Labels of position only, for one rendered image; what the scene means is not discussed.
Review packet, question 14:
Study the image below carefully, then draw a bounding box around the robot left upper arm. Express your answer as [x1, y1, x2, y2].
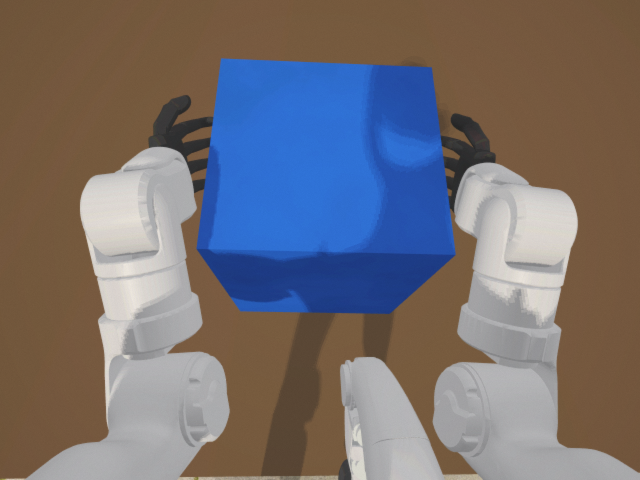
[25, 352, 230, 480]

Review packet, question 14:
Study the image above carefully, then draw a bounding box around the robot right shin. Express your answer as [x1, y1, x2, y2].
[345, 364, 386, 480]

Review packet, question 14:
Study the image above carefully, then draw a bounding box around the left robot hand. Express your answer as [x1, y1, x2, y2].
[148, 95, 213, 193]

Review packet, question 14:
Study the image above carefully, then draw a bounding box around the carton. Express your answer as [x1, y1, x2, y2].
[196, 58, 456, 314]

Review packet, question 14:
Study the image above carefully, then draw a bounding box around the right robot hand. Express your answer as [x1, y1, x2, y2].
[441, 113, 496, 212]

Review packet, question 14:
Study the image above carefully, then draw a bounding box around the right robot forearm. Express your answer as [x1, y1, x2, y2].
[454, 163, 578, 430]

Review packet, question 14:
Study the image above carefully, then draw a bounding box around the left robot forearm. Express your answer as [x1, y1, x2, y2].
[80, 147, 203, 430]

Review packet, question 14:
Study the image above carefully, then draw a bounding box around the robot right thigh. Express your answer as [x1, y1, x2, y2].
[340, 357, 445, 480]

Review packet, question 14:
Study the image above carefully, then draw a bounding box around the robot right upper arm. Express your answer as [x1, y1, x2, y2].
[433, 362, 640, 480]

